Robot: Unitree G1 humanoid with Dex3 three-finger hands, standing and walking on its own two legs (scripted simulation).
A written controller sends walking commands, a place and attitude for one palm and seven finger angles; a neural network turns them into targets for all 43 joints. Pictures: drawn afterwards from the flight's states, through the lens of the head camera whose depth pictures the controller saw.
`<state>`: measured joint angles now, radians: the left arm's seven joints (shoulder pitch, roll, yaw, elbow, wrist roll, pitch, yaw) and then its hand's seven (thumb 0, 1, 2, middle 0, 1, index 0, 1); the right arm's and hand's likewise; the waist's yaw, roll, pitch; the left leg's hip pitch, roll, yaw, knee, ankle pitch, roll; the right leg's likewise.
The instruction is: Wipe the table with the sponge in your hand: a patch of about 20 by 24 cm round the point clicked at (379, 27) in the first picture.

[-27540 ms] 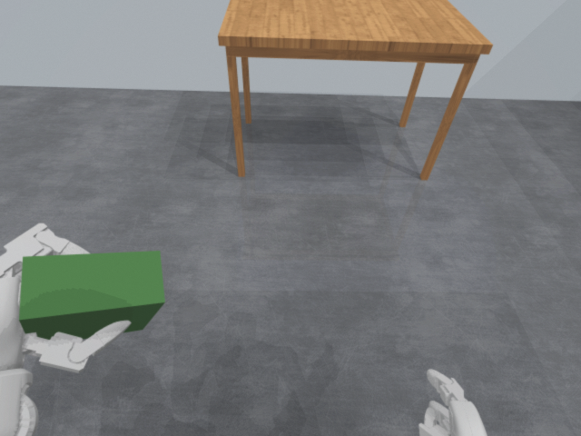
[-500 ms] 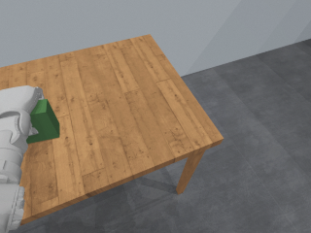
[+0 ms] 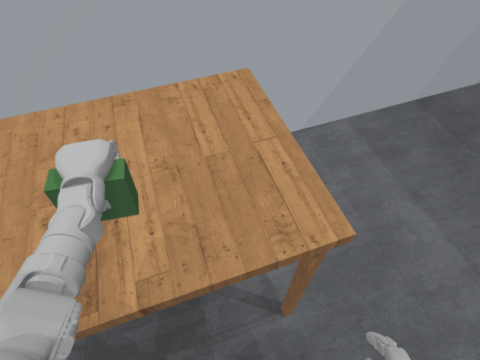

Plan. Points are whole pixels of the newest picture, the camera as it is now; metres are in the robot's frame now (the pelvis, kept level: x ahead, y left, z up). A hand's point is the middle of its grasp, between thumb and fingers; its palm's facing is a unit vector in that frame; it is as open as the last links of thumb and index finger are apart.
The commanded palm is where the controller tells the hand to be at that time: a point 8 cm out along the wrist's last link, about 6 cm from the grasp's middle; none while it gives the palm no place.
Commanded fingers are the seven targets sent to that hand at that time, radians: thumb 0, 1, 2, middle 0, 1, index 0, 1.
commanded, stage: wipe back along the middle lane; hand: left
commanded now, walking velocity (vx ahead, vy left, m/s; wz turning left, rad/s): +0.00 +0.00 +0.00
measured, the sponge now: (99, 198) +0.39 +0.31 +0.00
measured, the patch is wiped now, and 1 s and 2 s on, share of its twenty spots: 0.55 0.70 0.75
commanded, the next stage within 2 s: slide across to the third lane in 1.62 s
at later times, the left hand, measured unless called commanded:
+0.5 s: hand (104, 199) +0.36 +0.27 +0.04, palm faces -0.05 -0.04 -1.00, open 9.3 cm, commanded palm +0.32 +0.26 +0.08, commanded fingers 0.00 0.10 1.30 -1.20 -1.60 -1.20 -1.60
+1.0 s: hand (105, 222) +0.32 +0.25 +0.04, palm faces -0.01 -0.04 -1.00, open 9.3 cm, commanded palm +0.27 +0.24 +0.08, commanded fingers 0.00 0.10 1.30 -1.20 -1.60 -1.20 -1.60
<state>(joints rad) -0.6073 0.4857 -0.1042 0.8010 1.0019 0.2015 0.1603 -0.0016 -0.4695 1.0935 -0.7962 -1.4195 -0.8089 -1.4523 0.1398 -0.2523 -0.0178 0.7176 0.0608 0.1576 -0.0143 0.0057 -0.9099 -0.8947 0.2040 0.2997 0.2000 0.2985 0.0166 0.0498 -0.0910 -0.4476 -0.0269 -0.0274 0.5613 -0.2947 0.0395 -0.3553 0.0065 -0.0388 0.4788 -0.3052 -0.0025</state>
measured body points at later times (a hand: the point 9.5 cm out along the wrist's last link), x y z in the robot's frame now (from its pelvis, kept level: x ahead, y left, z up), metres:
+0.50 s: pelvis +0.00 -0.02 +0.00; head +0.03 -0.03 +0.45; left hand +0.36 +0.27 +0.10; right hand +0.14 -0.28 -0.12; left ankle -0.02 +0.09 -0.73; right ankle -0.05 -0.13 -0.73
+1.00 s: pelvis -0.01 -0.01 +0.00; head +0.00 -0.03 +0.45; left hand +0.31 +0.25 +0.10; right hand +0.18 -0.24 -0.11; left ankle -0.02 +0.09 -0.73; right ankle -0.05 -0.12 -0.73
